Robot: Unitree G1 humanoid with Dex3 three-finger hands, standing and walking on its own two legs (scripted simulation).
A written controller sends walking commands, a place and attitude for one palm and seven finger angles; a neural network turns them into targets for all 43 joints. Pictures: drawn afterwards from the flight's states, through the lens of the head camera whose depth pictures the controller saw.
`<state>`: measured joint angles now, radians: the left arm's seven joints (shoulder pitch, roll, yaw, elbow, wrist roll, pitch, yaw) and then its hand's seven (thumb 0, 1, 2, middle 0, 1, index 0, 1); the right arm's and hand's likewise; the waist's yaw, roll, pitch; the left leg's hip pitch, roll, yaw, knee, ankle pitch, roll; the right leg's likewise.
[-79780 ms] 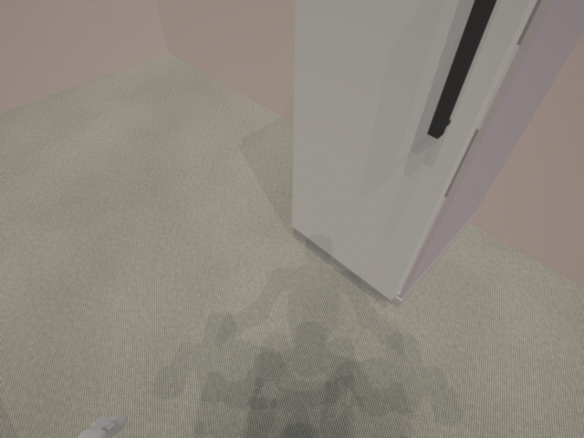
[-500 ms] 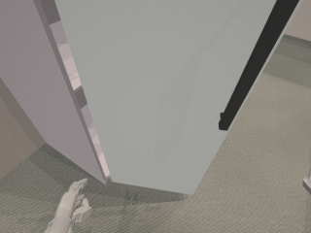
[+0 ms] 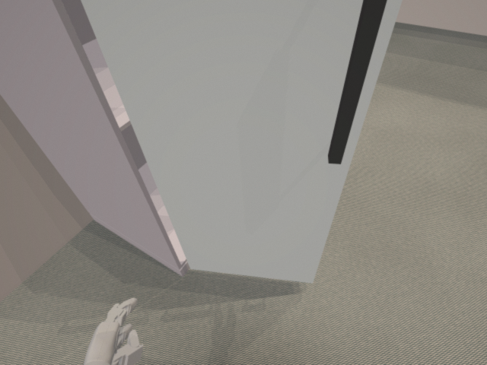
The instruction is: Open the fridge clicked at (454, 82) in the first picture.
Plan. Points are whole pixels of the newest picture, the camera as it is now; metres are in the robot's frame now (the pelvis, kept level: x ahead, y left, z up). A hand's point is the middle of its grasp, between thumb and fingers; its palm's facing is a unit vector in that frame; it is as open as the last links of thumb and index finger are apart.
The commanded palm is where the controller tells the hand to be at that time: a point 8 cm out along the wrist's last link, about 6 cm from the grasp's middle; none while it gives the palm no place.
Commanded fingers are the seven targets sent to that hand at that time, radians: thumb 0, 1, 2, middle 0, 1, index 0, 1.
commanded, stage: step back with the hand held close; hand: right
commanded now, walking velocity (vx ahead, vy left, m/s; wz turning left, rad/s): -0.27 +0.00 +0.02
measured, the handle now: (359, 46) +0.52 -0.16 +0.27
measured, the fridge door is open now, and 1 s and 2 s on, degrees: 66 66 66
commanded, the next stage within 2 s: stop stepping back and stand still in 0.34 s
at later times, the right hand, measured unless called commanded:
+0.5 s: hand out of the picture +0.09 -0.23 +0.20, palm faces +0.31 +0.80 -0.51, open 7.4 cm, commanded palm +0.05 -0.28 +0.19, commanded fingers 0.00 -0.90 -0.90 0.20 0.30 0.20 0.30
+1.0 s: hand out of the picture +0.03 -0.27 +0.19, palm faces +0.43 +0.77 -0.48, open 7.4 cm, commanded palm -0.02 -0.30 +0.19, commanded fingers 0.00 -0.90 -0.90 0.20 0.30 0.20 0.30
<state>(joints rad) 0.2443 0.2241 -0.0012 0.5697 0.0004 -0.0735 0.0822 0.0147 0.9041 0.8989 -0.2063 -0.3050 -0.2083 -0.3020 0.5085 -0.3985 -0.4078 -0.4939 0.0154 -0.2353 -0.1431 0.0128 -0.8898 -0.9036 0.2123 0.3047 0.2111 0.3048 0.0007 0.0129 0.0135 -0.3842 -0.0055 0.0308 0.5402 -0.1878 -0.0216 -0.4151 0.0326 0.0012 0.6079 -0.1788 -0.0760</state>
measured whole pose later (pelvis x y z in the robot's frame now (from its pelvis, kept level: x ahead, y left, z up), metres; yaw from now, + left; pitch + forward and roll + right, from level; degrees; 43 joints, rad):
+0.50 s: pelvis -0.10 +0.02 +0.00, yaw +2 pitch +2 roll +2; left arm 0.17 0.17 0.01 0.58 0.00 -0.07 0.05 0.01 0.90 0.90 -0.21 -0.31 -0.21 -0.30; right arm 0.62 -0.53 -0.47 -0.64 0.07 -0.26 -0.09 0.01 -0.88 -0.90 0.22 0.31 0.22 0.31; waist -0.01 0.06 -0.05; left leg -0.22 -0.06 -0.05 0.52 -0.34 0.02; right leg -0.61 0.03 0.02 0.85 -0.30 0.02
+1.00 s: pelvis -0.16 -0.01 +0.01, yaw +1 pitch +1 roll +1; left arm 0.24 0.15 -0.04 0.62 0.02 -0.10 0.06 0.01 0.90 0.90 -0.21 -0.31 -0.21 -0.30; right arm 0.53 -0.46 -0.43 -0.47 0.04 -0.17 -0.14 0.01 -0.89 -0.90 0.21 0.30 0.21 0.30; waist -0.01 0.00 -0.07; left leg -0.19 -0.04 0.07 0.44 -0.25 0.07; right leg -0.42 -0.01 -0.02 0.72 -0.35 0.00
